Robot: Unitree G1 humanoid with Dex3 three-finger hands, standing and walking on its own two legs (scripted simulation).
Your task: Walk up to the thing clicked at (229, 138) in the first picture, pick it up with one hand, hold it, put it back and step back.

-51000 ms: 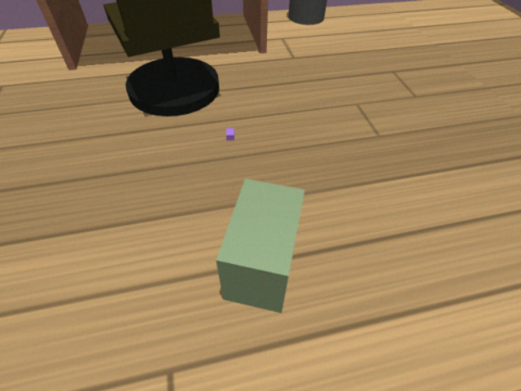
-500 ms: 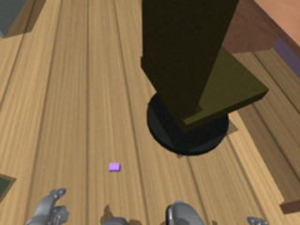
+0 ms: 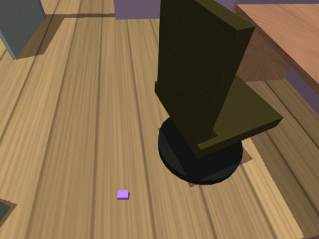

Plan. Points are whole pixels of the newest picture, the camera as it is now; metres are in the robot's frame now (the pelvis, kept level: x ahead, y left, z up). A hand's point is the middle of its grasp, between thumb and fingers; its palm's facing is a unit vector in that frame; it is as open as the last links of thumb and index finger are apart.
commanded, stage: walk up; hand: left
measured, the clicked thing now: (123, 194) +0.48 +0.21 -0.75
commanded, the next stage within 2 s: stand in 0.10 s
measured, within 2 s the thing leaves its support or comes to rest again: neither
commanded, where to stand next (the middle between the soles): +0.09 -0.03 m, yaw -1 degrees
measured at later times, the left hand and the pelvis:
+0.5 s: hand out of the picture +0.12 +0.24 -0.14, palm faces -0.04 -0.94 -0.34, open 7.4 cm; pelvis +0.02 -0.01 +0.02, yaw +0 degrees
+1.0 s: hand out of the picture +0.12 +0.23 -0.14, palm faces -0.04 -0.94 -0.33, open 7.4 cm; pelvis +0.03 -0.02 +0.02, yaw +0 degrees
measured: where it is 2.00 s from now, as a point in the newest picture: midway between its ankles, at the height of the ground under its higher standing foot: outside the picture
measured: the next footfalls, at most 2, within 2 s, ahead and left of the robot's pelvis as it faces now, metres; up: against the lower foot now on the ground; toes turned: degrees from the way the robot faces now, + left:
none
